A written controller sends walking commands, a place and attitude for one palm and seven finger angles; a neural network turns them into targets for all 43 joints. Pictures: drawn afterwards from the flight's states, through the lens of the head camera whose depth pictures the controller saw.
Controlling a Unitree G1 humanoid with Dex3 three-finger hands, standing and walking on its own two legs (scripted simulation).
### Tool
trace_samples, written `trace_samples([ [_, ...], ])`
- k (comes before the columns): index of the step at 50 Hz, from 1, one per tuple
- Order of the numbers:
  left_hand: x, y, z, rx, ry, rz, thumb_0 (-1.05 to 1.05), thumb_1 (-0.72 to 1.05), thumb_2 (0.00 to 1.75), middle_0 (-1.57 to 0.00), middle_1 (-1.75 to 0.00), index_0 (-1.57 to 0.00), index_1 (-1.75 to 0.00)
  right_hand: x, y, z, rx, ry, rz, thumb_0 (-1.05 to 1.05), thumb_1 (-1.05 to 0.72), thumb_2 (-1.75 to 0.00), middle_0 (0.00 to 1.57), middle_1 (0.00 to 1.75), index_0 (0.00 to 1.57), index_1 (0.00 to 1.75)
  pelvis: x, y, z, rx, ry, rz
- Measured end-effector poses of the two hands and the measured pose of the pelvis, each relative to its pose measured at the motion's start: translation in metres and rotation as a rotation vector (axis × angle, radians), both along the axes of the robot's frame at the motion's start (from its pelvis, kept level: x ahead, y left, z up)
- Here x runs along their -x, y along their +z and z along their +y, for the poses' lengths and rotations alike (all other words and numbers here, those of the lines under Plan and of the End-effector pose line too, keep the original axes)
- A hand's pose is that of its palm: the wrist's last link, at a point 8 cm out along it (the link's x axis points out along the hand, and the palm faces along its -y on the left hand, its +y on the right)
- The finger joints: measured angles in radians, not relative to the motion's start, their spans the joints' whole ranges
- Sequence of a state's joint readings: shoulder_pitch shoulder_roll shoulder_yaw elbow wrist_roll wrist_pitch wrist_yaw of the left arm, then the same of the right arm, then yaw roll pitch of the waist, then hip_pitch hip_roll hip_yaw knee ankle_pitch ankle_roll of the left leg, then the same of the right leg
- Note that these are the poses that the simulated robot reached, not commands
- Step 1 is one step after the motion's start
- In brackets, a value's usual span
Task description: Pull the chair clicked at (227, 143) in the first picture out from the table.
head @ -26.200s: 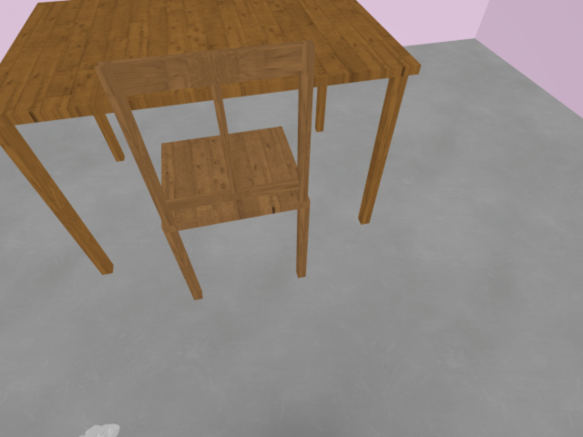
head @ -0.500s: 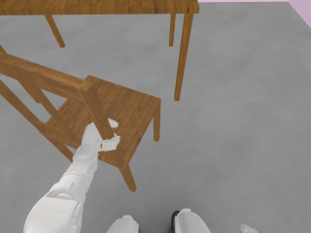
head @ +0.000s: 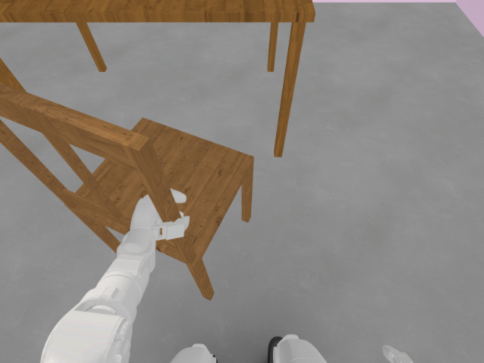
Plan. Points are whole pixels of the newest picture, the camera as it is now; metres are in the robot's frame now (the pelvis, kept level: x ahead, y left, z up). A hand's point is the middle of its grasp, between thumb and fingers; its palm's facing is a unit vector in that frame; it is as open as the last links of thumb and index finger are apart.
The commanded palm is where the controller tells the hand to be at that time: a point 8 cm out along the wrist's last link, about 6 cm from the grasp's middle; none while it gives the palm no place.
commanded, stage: step backward, pulling the chair out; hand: left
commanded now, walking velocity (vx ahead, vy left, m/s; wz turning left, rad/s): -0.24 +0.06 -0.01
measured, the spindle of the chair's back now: (90, 181) +0.46 +0.33 -0.06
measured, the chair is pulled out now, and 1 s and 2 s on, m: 0.44 0.44 0.45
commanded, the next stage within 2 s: stop walking, hand still on the chair in 1.52 s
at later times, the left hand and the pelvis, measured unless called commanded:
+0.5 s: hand (176, 224) +0.36 +0.13 -0.05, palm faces +0.01 -0.99 -0.17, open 6.6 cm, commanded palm +0.37 +0.18 -0.05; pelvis +0.01 +0.00 +0.00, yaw -1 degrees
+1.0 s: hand (176, 224) +0.36 +0.13 -0.05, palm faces +0.01 -0.98 -0.17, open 6.6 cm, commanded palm +0.37 +0.18 -0.05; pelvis +0.01 +0.00 +0.01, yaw -1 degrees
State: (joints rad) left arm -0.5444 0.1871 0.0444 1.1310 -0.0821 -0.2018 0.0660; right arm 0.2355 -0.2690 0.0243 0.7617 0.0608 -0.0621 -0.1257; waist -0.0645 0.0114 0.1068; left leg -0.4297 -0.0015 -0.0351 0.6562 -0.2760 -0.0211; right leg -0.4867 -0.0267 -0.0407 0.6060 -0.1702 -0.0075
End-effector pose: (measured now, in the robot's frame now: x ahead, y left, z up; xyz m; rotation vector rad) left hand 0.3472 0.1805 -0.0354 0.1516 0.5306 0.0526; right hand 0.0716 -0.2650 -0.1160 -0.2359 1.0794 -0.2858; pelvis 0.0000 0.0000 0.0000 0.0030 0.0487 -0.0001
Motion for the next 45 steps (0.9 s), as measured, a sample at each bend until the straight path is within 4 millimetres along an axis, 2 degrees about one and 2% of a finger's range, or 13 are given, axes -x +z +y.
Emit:
trace_samples([
  [6, 0.003, 0.000, 0.001, 0.005, -0.010, 0.002, 0.21, 0.52, 0.75, -0.30, -1.20, -0.50, -1.45, 0.003, 0.009, -0.003, 0.038, 0.000, 0.011, 0.00, -0.90, -0.90, 0.20, 0.30, 0.21, 0.30, -0.001, 0.003, 0.005, -0.011, -0.012, 0.005],
  [17, 0.004, 0.000, 0.001, -0.005, 0.003, 0.004, 0.21, 0.51, 0.75, -0.33, -1.18, -0.50, -1.45, -0.008, -0.002, 0.012, -0.040, 0.002, -0.022, 0.00, -0.90, -0.90, 0.20, 0.30, 0.21, 0.30, -0.005, 0.001, -0.005, -0.006, -0.020, 0.010],
  [26, 0.004, 0.000, 0.001, -0.008, 0.002, 0.004, 0.20, 0.51, 0.75, -0.33, -1.18, -0.50, -1.45, -0.006, 0.001, 0.006, -0.014, 0.002, 0.006, 0.00, -0.90, -0.90, 0.21, 0.30, 0.21, 0.30, -0.009, 0.004, -0.001, -0.009, -0.018, 0.020],
  [45, 0.004, 0.001, 0.001, -0.016, 0.002, 0.003, 0.20, 0.50, 0.75, -0.33, -1.17, -0.50, -1.45, -0.014, 0.004, 0.003, -0.013, 0.000, -0.016, 0.00, -0.90, -0.90, 0.20, 0.30, 0.21, 0.30, -0.011, 0.005, -0.004, -0.007, -0.020, 0.027],
])
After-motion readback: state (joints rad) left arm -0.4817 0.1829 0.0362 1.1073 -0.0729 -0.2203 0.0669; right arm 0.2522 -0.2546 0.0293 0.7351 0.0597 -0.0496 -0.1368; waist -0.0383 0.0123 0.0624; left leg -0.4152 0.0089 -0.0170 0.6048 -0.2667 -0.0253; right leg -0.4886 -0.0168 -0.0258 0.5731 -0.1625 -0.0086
